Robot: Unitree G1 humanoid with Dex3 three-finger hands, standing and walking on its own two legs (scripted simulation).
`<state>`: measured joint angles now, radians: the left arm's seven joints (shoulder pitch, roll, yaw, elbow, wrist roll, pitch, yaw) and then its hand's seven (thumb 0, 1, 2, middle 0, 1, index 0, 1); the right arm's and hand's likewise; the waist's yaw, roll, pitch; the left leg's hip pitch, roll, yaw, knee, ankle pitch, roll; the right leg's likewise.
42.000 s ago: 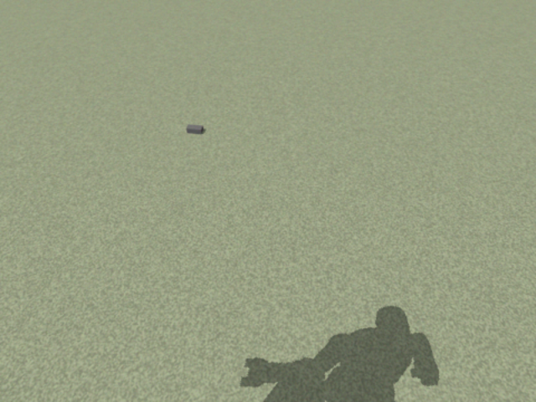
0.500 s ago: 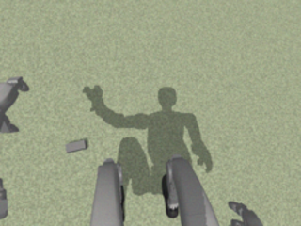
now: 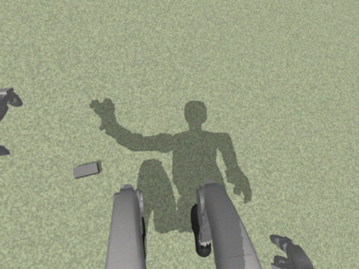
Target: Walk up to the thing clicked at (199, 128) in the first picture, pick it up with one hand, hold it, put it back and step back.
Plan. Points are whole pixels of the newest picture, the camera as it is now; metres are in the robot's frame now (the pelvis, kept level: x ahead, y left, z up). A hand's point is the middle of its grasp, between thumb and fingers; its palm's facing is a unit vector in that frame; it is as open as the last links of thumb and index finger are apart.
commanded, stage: go down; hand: left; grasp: from above
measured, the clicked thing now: (86, 170) +0.37 +0.32 -0.55
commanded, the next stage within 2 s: approach in 0.54 s
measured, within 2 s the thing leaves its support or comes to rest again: neither
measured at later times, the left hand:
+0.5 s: hand out of the picture +0.40 +0.39 -0.08, palm faces -0.42 -0.06 -0.91, open 11.9 cm
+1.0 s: hand (28, 157) +0.36 +0.37 -0.20, palm faces -0.51 -0.07 -0.86, open 11.5 cm
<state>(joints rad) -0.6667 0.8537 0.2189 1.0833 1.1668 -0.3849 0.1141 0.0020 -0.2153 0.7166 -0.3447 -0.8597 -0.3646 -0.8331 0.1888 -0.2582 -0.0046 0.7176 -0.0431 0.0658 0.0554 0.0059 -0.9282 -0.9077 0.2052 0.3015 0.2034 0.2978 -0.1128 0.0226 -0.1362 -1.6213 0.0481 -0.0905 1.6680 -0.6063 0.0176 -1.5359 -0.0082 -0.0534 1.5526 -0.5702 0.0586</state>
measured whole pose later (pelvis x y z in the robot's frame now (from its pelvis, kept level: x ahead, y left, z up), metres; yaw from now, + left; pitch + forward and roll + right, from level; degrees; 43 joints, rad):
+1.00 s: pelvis -0.02 +0.00 -0.08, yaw -2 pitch +35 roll -9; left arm -0.68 0.87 0.20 1.23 1.24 -0.51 0.21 0.00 -0.12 0.64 -0.48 -0.65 -0.46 -0.67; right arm 0.13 -0.28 0.00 0.72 -0.08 0.05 0.08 0.01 -0.91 -0.90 0.21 0.30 0.20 0.30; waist -0.11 0.00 -0.15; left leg -1.89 0.04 -0.10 1.92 -0.64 0.02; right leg -1.81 0.00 -0.05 1.81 -0.61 0.05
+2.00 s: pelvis -0.02 -0.02 -0.25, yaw -3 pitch +32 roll -8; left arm -0.76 0.77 0.17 1.49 1.27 -0.33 0.45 0.00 -0.02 0.58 -0.51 -0.57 -0.51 -0.56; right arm 0.01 -0.27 -0.01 0.81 -0.17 -0.07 0.18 0.00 -0.90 -0.90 0.20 0.30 0.20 0.30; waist -0.15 -0.03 -0.04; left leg -2.33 0.01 -0.15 2.47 -0.71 -0.01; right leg -2.24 0.01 -0.03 2.38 -0.70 0.08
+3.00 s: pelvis -0.02 -0.01 -0.28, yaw -7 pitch +25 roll -11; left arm -0.74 0.88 0.22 1.63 1.41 -0.42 0.71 0.00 -0.09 0.63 -0.47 -0.55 -0.45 -0.57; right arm -0.01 -0.29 0.10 0.86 -0.30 -0.11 0.23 0.00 -0.90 -0.90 0.21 0.30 0.20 0.30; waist -0.22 -0.12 0.03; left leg -2.36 0.01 -0.23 2.63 -0.73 -0.01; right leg -2.26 0.06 -0.08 2.48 -0.69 0.08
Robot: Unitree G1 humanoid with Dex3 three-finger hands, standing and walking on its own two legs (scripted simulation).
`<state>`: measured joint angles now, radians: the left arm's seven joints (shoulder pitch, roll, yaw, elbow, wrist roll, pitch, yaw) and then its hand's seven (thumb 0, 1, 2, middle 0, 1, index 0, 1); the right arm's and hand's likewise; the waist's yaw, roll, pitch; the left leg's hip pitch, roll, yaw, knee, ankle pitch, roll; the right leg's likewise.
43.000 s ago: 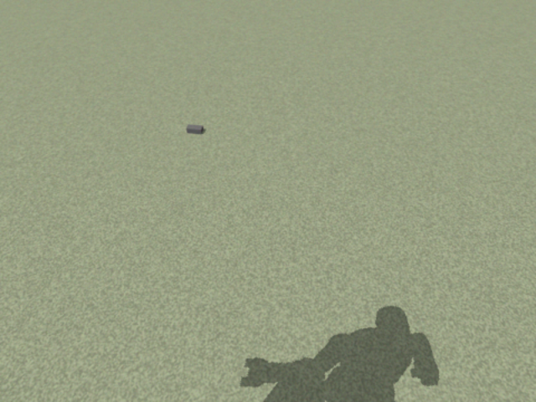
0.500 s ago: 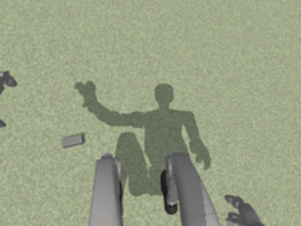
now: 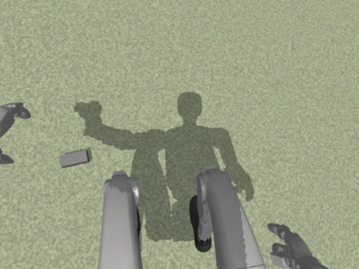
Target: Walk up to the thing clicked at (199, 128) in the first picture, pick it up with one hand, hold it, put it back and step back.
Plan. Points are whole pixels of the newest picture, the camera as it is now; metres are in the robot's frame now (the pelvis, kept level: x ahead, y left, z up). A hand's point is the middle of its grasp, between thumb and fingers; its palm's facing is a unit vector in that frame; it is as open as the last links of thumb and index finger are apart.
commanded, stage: approach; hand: left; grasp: from above
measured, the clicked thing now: (74, 159) +0.38 +0.33 -0.47
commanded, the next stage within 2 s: rest palm in 0.62 s
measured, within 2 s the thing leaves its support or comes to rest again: neither
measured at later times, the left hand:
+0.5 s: hand (66, 158) +0.36 +0.32 -0.34, palm faces -0.49 -0.13 -0.86, open 11.1 cm
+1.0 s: hand (62, 161) +0.36 +0.34 -0.36, palm faces -0.54 -0.12 -0.84, open 11.1 cm
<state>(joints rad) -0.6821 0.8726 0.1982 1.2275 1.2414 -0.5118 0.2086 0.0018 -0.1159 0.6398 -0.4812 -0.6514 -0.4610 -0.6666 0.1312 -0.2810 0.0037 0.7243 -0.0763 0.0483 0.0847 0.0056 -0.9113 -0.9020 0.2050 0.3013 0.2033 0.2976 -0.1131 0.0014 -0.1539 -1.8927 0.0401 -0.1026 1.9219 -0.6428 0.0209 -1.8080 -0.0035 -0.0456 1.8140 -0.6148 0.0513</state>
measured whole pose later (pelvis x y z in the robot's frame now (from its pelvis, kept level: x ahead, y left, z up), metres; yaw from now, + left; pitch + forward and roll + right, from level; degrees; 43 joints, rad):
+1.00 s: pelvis +0.00 -0.01 -0.17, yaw -1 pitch +32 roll -8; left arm -0.76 0.77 0.17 1.49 1.27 -0.33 0.45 0.00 -0.02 0.58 -0.51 -0.57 -0.51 -0.56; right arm 0.01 -0.27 -0.01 0.81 -0.17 -0.07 0.18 0.00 -0.90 -0.90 0.20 0.30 0.20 0.30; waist -0.15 -0.03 -0.04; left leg -2.33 0.01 -0.15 2.47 -0.71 -0.01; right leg -2.24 0.01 -0.03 2.38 -0.70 0.08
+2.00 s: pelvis +0.00 -0.01 -0.21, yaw -5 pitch +25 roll -11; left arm -0.74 0.88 0.22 1.63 1.41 -0.42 0.71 0.00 -0.09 0.63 -0.47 -0.55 -0.45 -0.57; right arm -0.01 -0.29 0.10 0.86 -0.30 -0.11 0.23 0.00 -0.90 -0.90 0.21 0.30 0.20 0.30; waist -0.22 -0.12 0.03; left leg -2.36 0.01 -0.23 2.63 -0.73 -0.01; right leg -2.26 0.06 -0.08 2.48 -0.69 0.08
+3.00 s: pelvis +0.00 +0.00 -0.21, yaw -7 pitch +25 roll -14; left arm -0.79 0.90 0.20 1.69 1.35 -0.28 0.74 0.00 0.06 0.49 -0.59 -0.47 -0.58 -0.47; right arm -0.01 -0.33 0.14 0.83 -0.32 -0.23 0.31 0.00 -0.90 -0.90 0.20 0.30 0.20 0.30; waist -0.25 -0.13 0.06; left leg -2.37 0.00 -0.25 2.66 -0.74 0.01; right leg -2.24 0.06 -0.10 2.48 -0.70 0.08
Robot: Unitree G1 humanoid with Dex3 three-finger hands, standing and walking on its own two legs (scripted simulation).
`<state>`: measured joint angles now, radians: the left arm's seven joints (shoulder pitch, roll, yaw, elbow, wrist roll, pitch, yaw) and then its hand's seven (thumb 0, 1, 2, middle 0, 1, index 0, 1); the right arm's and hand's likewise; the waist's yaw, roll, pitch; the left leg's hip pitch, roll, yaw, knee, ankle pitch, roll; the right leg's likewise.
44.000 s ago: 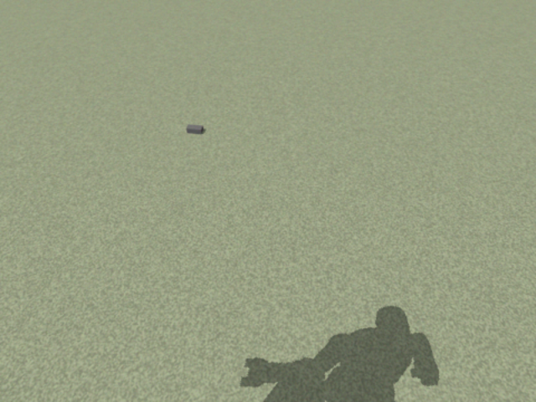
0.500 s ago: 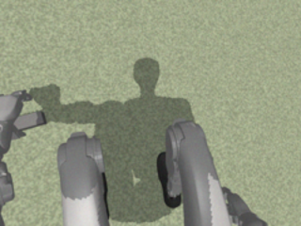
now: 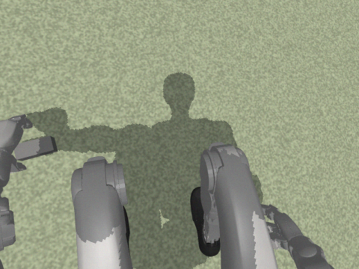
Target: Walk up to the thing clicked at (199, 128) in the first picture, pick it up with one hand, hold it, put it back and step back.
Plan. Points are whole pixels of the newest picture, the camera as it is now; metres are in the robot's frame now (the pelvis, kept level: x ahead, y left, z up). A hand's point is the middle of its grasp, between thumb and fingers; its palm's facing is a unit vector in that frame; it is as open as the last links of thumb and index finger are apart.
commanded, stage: rest palm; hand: left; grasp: from above
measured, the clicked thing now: (36, 148) +0.37 +0.35 -0.30
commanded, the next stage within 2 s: close in 1.36 s
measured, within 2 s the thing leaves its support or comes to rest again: neither
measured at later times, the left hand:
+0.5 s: hand (27, 141) +0.38 +0.35 -0.24, palm faces -0.40 -0.11 -0.91, open 11.6 cm
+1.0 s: hand (35, 147) +0.37 +0.33 -0.25, palm faces -0.41 -0.15 -0.90, open 11.7 cm
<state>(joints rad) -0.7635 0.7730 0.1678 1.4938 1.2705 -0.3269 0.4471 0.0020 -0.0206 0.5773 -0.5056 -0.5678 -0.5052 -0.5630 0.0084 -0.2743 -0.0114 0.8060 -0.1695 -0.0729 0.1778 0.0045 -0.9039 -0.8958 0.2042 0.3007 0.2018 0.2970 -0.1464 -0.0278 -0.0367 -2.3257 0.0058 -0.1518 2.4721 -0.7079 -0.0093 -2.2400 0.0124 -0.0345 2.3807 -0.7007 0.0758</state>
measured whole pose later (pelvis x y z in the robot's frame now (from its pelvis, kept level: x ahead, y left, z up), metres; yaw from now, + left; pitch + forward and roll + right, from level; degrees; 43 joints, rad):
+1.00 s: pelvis +0.00 +0.00 -0.04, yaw -4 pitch +25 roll -11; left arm -0.74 0.88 0.22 1.63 1.41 -0.42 0.71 0.00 -0.09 0.63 -0.47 -0.55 -0.45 -0.57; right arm -0.01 -0.29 0.10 0.86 -0.30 -0.11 0.23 0.00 -0.90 -0.90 0.21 0.30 0.20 0.30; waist -0.22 -0.12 0.03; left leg -2.36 0.01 -0.23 2.63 -0.73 -0.01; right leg -2.26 0.06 -0.08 2.48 -0.69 0.08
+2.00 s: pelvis +0.00 +0.01 -0.04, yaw -6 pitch +25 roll -14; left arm -0.79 0.90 0.20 1.69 1.35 -0.28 0.74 0.00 0.06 0.49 -0.59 -0.47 -0.58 -0.47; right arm -0.01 -0.33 0.14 0.83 -0.32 -0.23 0.31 0.00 -0.90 -0.90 0.20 0.30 0.20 0.30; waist -0.25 -0.13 0.06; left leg -2.37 0.00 -0.25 2.66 -0.74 0.01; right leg -2.24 0.06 -0.10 2.48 -0.70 0.08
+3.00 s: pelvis +0.00 +0.01 -0.04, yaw -5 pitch +24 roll -14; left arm -0.82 0.92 0.23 1.71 1.34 -0.33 0.69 0.00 0.38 0.23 -0.82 -0.38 -0.84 -0.31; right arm -0.03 -0.33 0.16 0.79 -0.32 -0.25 0.33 0.00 -0.89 -0.89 0.20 0.30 0.20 0.30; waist -0.26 -0.11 0.09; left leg -2.36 -0.01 -0.25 2.65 -0.74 0.00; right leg -2.23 0.05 -0.11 2.48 -0.70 0.09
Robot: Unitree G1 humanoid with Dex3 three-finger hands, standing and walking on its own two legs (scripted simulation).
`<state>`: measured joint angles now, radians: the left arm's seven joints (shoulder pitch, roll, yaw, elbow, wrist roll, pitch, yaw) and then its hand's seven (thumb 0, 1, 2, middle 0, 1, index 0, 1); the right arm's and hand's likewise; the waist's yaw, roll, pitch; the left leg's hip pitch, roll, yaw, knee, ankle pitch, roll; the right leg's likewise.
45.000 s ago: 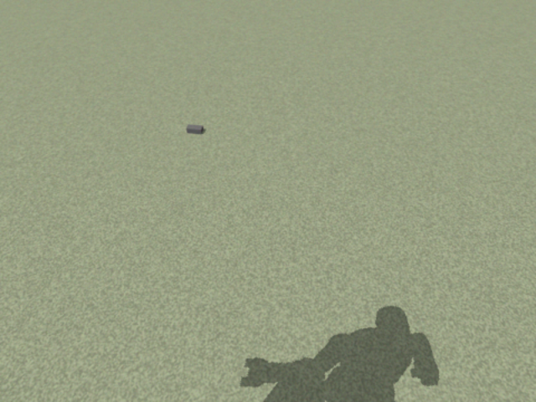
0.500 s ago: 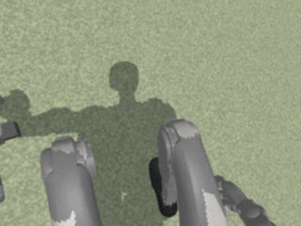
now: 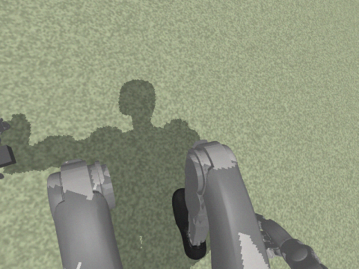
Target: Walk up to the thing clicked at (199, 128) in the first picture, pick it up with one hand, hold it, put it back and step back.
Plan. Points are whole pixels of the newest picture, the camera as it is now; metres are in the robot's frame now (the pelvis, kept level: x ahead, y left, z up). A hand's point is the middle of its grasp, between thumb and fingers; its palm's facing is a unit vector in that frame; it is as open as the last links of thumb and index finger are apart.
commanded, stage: rest palm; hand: left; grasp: from above
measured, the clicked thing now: out of the picture +0.35 +0.37 -0.26
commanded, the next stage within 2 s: close in 0.36 s
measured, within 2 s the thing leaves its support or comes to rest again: neither
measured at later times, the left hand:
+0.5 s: hand out of the picture +0.35 +0.37 -0.22, palm faces -0.46 -0.23 -0.86, open 11.7 cm
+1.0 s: hand out of the picture +0.36 +0.36 -0.23, palm faces -0.40 -0.16 -0.90, open 10.5 cm
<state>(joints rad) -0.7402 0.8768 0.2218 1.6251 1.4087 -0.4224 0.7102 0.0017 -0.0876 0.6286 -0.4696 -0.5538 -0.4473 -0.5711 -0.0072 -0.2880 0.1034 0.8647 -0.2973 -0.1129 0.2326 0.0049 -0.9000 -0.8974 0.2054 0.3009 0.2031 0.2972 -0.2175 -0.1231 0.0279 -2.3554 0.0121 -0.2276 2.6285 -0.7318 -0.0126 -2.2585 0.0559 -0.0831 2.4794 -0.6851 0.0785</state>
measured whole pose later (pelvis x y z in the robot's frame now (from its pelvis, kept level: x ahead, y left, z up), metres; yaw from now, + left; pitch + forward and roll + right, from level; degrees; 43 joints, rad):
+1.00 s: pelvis +0.00 +0.01 +0.00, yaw -1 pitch +25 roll -14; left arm -0.79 0.90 0.20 1.69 1.35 -0.28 0.74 0.00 0.06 0.49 -0.59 -0.47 -0.58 -0.47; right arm -0.01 -0.33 0.14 0.83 -0.32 -0.23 0.31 0.00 -0.90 -0.90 0.20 0.30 0.20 0.30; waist -0.25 -0.13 0.06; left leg -2.37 0.00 -0.25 2.66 -0.74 0.01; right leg -2.24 0.06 -0.10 2.48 -0.70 0.08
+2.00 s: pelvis +0.00 +0.01 +0.00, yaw -1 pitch +24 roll -14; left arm -0.82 0.92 0.23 1.71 1.34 -0.33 0.69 0.00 0.38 0.23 -0.82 -0.38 -0.84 -0.31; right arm -0.03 -0.33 0.16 0.79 -0.32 -0.25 0.33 0.00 -0.89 -0.89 0.20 0.30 0.20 0.30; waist -0.26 -0.11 0.09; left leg -2.36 -0.01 -0.25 2.65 -0.74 0.00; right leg -2.23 0.05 -0.11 2.48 -0.70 0.09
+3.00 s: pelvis +0.00 +0.01 +0.00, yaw -1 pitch +24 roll -14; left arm -0.81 0.92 0.19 1.71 1.33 -0.35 0.71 0.00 0.47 0.19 -0.89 -0.21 -0.93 -0.20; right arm -0.02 -0.33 0.19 0.79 -0.32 -0.25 0.32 0.00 -0.90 -0.89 0.20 0.30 0.20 0.30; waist -0.26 -0.12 0.10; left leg -2.35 -0.01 -0.25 2.65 -0.73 0.00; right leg -2.23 0.05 -0.11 2.47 -0.69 0.09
